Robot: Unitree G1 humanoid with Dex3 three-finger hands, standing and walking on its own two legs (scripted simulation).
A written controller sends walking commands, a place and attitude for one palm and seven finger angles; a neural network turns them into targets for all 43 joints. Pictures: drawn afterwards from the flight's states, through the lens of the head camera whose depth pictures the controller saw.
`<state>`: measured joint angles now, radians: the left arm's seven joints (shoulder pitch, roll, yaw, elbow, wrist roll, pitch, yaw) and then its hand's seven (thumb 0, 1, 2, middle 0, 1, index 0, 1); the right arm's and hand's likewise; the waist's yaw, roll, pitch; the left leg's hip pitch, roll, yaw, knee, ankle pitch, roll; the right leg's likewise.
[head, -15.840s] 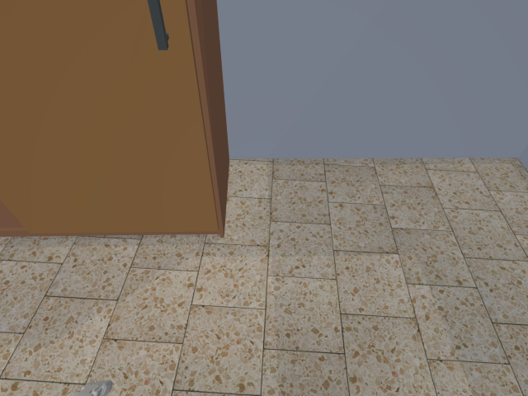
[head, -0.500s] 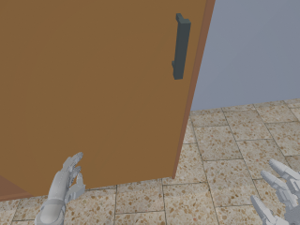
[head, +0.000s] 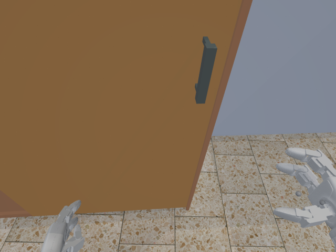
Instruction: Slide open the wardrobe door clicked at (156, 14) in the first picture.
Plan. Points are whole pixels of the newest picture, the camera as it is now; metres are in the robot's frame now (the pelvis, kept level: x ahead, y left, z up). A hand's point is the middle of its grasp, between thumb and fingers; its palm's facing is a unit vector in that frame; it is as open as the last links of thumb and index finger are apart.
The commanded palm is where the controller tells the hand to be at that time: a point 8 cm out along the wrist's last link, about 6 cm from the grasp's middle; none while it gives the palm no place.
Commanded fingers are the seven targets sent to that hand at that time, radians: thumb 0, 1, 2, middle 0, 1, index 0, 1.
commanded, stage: raise the hand with hooked fingers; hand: right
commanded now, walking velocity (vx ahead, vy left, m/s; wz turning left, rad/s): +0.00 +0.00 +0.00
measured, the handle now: (202, 71) +0.47 -0.06 +0.22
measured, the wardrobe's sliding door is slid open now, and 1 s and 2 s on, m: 0.00 0.00 0.00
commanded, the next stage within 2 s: move the hooked fingers beside the handle in 1.02 s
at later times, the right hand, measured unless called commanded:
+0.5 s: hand out of the picture +0.25 -0.29 +0.23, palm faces +0.02 +0.98 -0.18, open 14.0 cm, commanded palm +0.23 -0.34 +0.24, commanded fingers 0.00 0.50 -0.30 0.30 1.20 0.30 1.20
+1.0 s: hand out of the picture +0.28 -0.30 +0.24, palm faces +0.13 +0.98 -0.14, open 14.0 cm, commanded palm +0.23 -0.32 +0.24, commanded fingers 0.00 0.50 -0.30 0.30 1.20 0.30 1.20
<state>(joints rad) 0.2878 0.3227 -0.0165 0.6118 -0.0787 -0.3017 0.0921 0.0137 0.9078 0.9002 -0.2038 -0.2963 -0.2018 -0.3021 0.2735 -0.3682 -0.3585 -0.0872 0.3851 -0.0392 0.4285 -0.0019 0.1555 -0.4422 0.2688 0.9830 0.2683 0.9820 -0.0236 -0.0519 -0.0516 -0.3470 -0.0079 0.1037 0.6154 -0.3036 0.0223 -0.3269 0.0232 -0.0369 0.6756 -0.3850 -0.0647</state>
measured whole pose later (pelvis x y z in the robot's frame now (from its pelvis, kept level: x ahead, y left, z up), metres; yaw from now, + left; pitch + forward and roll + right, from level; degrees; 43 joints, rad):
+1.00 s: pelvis +0.00 +0.01 +0.01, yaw -1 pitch -2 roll +1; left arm 0.21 0.29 -0.09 0.58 -0.10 -0.20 0.08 0.01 0.91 0.90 -0.20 -0.30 -0.20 -0.30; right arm -0.23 -0.59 -0.52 0.14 0.33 0.30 0.45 -0.01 0.50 -0.30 0.30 1.20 0.30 1.20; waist -0.05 -0.07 -0.04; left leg -0.20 -0.01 0.12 0.47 -0.24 0.03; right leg -0.18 0.03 -0.02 0.51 -0.30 -0.05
